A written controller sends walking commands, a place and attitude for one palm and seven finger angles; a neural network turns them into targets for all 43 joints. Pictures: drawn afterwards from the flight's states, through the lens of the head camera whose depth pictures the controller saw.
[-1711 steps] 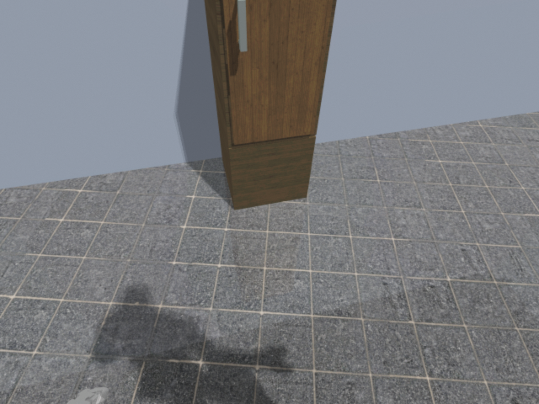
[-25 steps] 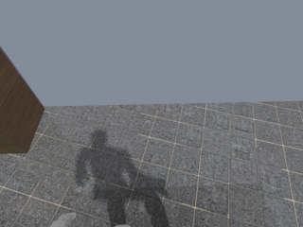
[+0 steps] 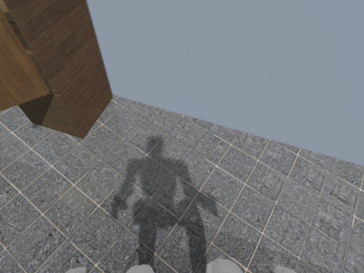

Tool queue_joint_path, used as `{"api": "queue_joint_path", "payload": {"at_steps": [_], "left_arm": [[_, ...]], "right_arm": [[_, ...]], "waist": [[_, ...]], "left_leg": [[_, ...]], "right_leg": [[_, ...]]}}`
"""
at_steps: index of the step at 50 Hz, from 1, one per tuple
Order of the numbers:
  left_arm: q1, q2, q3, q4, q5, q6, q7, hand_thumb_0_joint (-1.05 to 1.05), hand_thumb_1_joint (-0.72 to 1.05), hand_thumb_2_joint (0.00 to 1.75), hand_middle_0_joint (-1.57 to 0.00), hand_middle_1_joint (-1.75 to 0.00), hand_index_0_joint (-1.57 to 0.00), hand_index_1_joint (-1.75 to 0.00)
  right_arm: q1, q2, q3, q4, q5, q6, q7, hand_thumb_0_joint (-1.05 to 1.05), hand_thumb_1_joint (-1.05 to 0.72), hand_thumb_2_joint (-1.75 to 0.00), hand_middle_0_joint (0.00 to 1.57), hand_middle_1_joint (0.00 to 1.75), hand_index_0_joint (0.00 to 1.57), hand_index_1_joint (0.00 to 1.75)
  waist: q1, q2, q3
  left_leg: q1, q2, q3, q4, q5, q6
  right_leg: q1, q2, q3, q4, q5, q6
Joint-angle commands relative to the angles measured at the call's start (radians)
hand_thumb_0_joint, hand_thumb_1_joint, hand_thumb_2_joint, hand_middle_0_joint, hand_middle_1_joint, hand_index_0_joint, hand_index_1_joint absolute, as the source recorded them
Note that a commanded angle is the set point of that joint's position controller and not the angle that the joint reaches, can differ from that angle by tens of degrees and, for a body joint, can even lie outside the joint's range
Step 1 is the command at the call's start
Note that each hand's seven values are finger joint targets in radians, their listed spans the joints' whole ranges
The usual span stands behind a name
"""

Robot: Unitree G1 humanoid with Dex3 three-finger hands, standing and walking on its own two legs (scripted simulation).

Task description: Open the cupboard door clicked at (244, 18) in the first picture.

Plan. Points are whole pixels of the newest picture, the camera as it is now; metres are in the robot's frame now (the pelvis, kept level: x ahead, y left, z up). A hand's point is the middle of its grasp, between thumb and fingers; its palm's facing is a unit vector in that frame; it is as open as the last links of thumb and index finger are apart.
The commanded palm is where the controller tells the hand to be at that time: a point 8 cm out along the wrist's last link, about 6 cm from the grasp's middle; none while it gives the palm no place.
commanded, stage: turn to face it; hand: left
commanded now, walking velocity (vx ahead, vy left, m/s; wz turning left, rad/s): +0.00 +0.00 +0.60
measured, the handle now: out of the picture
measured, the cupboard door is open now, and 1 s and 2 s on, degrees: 53 53 53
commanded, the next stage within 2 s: take the last steps up to it in 0.96 s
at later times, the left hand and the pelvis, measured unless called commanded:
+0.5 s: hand out of the picture +0.01 +0.18 -0.17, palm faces +0.33 -0.92 -0.21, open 7.4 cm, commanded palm none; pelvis +0.01 -0.03 +0.00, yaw +20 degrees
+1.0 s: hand out of the picture -0.01 +0.15 -0.15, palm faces +0.53 -0.80 -0.27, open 7.4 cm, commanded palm none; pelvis +0.04 -0.05 +0.01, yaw +32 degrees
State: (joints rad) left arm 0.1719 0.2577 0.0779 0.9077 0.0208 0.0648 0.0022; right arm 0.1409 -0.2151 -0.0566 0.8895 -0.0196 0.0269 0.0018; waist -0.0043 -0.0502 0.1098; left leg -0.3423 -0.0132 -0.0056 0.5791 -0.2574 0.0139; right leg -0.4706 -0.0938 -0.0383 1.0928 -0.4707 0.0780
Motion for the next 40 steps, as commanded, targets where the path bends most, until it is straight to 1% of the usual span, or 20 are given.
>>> {"api": "queue_joint_path", "payload": {"at_steps": [1, 5, 7, 8, 9, 10, 11, 13, 14, 20, 23, 24, 25, 26, 27, 28, 31, 34, 37, 40], "left_arm": [[-0.02, 0.054, 0.009, -0.099, -0.008, -0.033, 0.003, 0.0, 0.9, 0.9, -0.2, -0.3, -0.2, -0.3], [0.031, 0.052, 0.01, -0.09, -0.012, -0.04, 0.007, 0.0, 0.9, 0.9, -0.2, -0.3, -0.2, -0.3], [0.117, 0.078, 0.021, -0.07, -0.011, -0.05, 0.012, 0.0, 0.9, 0.9, -0.2, -0.3, -0.2, -0.3], [0.147, 0.152, 0.038, -0.069, 0.003, -0.061, 0.021, 0.0, 0.9, 0.9, -0.2, -0.3, -0.2, -0.3], [0.134, 0.234, 0.05, -0.085, 0.014, -0.064, 0.027, 0.0, 0.9, 0.9, -0.2, -0.3, -0.2, -0.3], [0.094, 0.218, 0.037, -0.097, 0.006, -0.063, 0.031, 0.0, 0.9, 0.9, -0.2, -0.3, -0.2, -0.3], [0.019, 0.157, 0.023, -0.115, 0.005, -0.067, 0.032, 0.0, 0.9, 0.9, -0.2, -0.3, -0.2, -0.3], [-0.024, 0.116, 0.008, -0.124, -0.002, -0.07, 0.027, 0.0, 0.9, 0.9, -0.2, -0.3, -0.2, -0.3], [-0.022, 0.11, 0.007, -0.121, 0.0, -0.071, 0.029, 0.0, 0.9, 0.9, -0.2, -0.3, -0.2, -0.3], [0.112, 0.166, 0.029, -0.071, 0.009, -0.073, 0.027, 0.0, 0.9, 0.9, -0.2, -0.3, -0.2, -0.3], [0.095, 0.175, 0.035, -0.064, 0.0, -0.07, 0.019, 0.0, 0.9, 0.9, -0.2, -0.3, -0.2, -0.3], [0.081, 0.162, 0.032, -0.07, -0.006, -0.067, 0.014, 0.0, 0.9, 0.9, -0.2, -0.3, -0.2, -0.3], [0.074, 0.097, 0.023, -0.104, -0.015, -0.06, 0.008, 0.0, 0.9, 0.9, -0.2, -0.3, -0.2, -0.3], [-0.002, 0.057, 0.001, -0.143, -0.014, -0.051, 0.011, 0.0, 0.9, 0.9, -0.2, -0.3, -0.2, -0.3], [-0.027, 0.084, 0.005, -0.152, -0.008, -0.042, 0.014, 0.0, 0.9, 0.9, -0.2, -0.3, -0.2, -0.3], [-0.038, 0.075, 0.01, -0.146, -0.005, -0.04, 0.015, 0.0, 0.9, 0.9, -0.2, -0.3, -0.2, -0.3], [-0.011, 0.065, 0.012, -0.091, -0.003, -0.028, 0.005, 0.0, 0.9, 0.9, -0.2, -0.3, -0.2, -0.3], [0.009, 0.044, 0.006, -0.076, -0.006, -0.032, 0.001, 0.0, 0.9, 0.9, -0.2, -0.3, -0.2, -0.3], [0.037, 0.036, 0.002, -0.066, -0.008, -0.035, 0.003, 0.0, 0.9, 0.9, -0.2, -0.3, -0.2, -0.3], [0.121, 0.046, 0.007, -0.043, -0.009, -0.049, 0.007, 0.0, 0.9, 0.9, -0.2, -0.3, -0.2, -0.3]], "right_arm": [[0.042, -0.219, -0.054, -0.049, -0.009, -0.013, -0.019, 0.0, -0.9, -0.9, 0.2, 0.3, 0.2, 0.3], [0.002, -0.228, -0.064, -0.059, -0.01, 0.002, -0.012, 0.0, -0.9, -0.9, 0.2, 0.3, 0.2, 0.3], [-0.041, -0.206, -0.063, -0.074, 0.0, 0.007, -0.008, 0.0, -0.9, -0.9, 0.2, 0.3, 0.2, 0.3], [-0.038, -0.149, -0.057, -0.088, 0.01, 0.009, -0.002, 0.0, -0.9, -0.9, 0.2, 0.3, 0.2, 0.3], [-0.058, -0.11, -0.052, -0.114, 0.011, 0.008, 0.005, 0.0, -0.9, -0.9, 0.2, 0.3, 0.2, 0.3], [-0.061, -0.149, -0.059, -0.105, 0.003, 0.012, 0.013, 0.0, -0.9, -0.9, 0.2, 0.3, 0.2, 0.3], [-0.028, -0.145, -0.061, -0.082, -0.001, 0.02, 0.019, 0.0, -0.9, -0.9, 0.2, 0.3, 0.2, 0.3], [-0.013, -0.12, -0.057, -0.052, -0.002, 0.029, 0.026, 0.0, -0.9, -0.9, 0.2, 0.3, 0.2, 0.3], [-0.008, -0.106, -0.052, -0.051, 0.003, 0.031, 0.03, 0.0, -0.9, -0.9, 0.2, 0.3, 0.2, 0.3], [-0.099, -0.059, -0.023, -0.075, 0.011, 0.013, 0.035, 0.0, -0.9, -0.9, 0.2, 0.3, 0.2, 0.3], [-0.018, -0.09, -0.025, -0.061, 0.007, 0.002, 0.029, 0.0, -0.9, -0.9, 0.2, 0.3, 0.2, 0.3], [0.044, -0.128, -0.036, -0.043, 0.005, -0.005, 0.029, 0.0, -0.9, -0.9, 0.2, 0.3, 0.2, 0.3], [0.126, -0.245, -0.065, -0.035, -0.004, -0.015, 0.019, 0.0, -0.9, -0.9, 0.2, 0.3, 0.2, 0.3], [0.195, -0.311, -0.081, -0.014, 0.0, -0.008, 0.004, 0.0, -0.9, -0.9, 0.2, 0.3, 0.2, 0.3], [0.203, -0.309, -0.077, -0.006, -0.003, -0.007, -0.003, 0.0, -0.9, -0.9, 0.2, 0.3, 0.2, 0.3], [0.152, -0.275, -0.069, -0.023, -0.006, -0.012, -0.007, 0.0, -0.9, -0.9, 0.2, 0.3, 0.2, 0.3], [0.018, -0.208, -0.046, -0.05, -0.009, -0.013, -0.019, 0.0, -0.9, -0.9, 0.2, 0.3, 0.2, 0.3], [0.023, -0.205, -0.044, -0.045, -0.011, -0.014, -0.021, 0.0, -0.9, -0.9, 0.2, 0.3, 0.2, 0.3], [0.012, -0.206, -0.045, -0.043, -0.012, -0.005, -0.017, 0.0, -0.9, -0.9, 0.2, 0.3, 0.2, 0.3], [-0.017, -0.19, -0.045, -0.047, -0.004, 0.0, -0.013, 0.0, -0.9, -0.9, 0.2, 0.3, 0.2, 0.3]], "waist": [[-0.024, 0.201, -0.176], [-0.002, 0.209, -0.159], [0.048, 0.148, -0.158], [0.067, -0.053, -0.156], [0.079, -0.28, -0.132], [0.055, -0.19, -0.106], [0.008, -0.147, -0.073], [-0.019, -0.168, -0.072], [-0.019, -0.191, -0.09], [0.056, -0.136, -0.139], [0.009, -0.12, -0.168], [-0.029, -0.032, -0.2], [-0.071, 0.249, -0.256], [-0.106, 0.35, -0.26], [-0.101, 0.25, -0.263], [-0.082, 0.223, -0.228], [-0.021, 0.243, -0.123], [-0.013, 0.195, -0.145], [-0.008, 0.224, -0.149], [0.035, 0.181, -0.16]], "left_leg": [[0.154, 0.236, -0.263, -0.22, 0.279, 0.137], [0.045, 0.208, -0.313, -0.204, 0.193, 0.122], [-0.083, 0.143, -0.287, -0.132, 0.075, 0.07], [-0.241, 0.034, -0.191, 0.048, -0.08, 0.006], [-0.303, -0.071, -0.022, 0.321, -0.309, -0.06], [-0.266, -0.005, -0.064, 0.516, -0.328, -0.047], [-0.257, 0.021, -0.078, 0.6, -0.24, -0.046], [-0.256, 0.038, -0.027, 0.645, -0.169, -0.071], [-0.245, 0.045, -0.004, 0.599, -0.169, -0.078], [-0.126, 0.029, 0.109, 0.189, -0.19, -0.073], [0.056, 0.007, 0.128, -0.042, -0.024, -0.051], [0.198, 0.041, 0.072, -0.14, 0.125, -0.031], [0.376, 0.288, -0.269, -0.173, 0.432, 0.088], [0.387, 0.432, -0.433, -0.2, 0.715, 0.217], [0.364, 0.442, -0.383, -0.184, 0.609, 0.248], [0.264, 0.378, -0.343, -0.214, 0.392, 0.216], [0.112, 0.27, -0.245, -0.245, 0.263, 0.145], [0.124, 0.239, -0.212, -0.226, 0.291, 0.137], [0.086, 0.226, -0.235, -0.225, 0.212, 0.133], [-0.003, 0.182, -0.222, -0.152, 0.168, 0.091]], "right_leg": [[0.01, 0.015, 0.027, -0.146, 0.014, -0.001], [0.189, 0.069, -0.006, -0.394, 0.066, -0.013], [0.375, 0.057, 0.001, -0.634, 0.2, -0.023], [0.492, -0.122, 0.195, -0.809, 0.103, -0.074], [0.426, -0.374, 0.437, -0.895, 0.121, -0.187], [0.297, -0.406, 0.397, -0.884, 0.146, -0.234], [0.242, -0.331, 0.289, -0.87, 0.15, -0.222], [0.27, -0.235, 0.123, -0.799, 0.397, -0.185], [0.307, -0.228, 0.057, -0.779, 0.51, -0.179], [0.458, -0.27, -0.024, -0.648, 0.799, -0.18], [0.383, -0.251, -0.085, -0.525, 0.755, -0.121], [0.283, -0.23, -0.12, -0.4, 0.656, -0.075], [0.024, -0.098, -0.164, -0.174, 0.181, 0.003], [-0.112, -0.026, -0.07, 0.0, -0.22, 0.019], [-0.122, -0.043, 0.014, 0.078, -0.183, 0.0], [-0.108, -0.04, 0.018, 0.078, -0.118, -0.005], [-0.057, -0.03, 0.037, 0.016, 0.017, -0.003], [0.025, 0.009, 0.003, -0.152, 0.01, -0.006], [0.126, 0.048, -0.022, -0.302, 0.03, -0.014], [0.312, 0.067, -0.036, -0.554, 0.205, -0.021]]}}
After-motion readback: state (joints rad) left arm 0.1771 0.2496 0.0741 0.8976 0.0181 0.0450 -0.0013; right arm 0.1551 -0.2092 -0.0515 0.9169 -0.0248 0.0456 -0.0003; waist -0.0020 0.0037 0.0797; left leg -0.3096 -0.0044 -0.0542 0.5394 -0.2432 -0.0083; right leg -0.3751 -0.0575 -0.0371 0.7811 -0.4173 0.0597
